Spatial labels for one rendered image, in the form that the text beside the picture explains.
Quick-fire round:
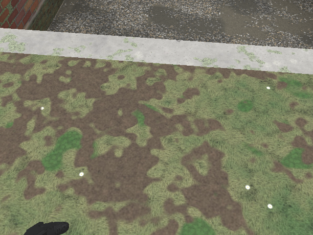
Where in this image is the robot left hand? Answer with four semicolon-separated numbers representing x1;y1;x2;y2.
23;221;69;235

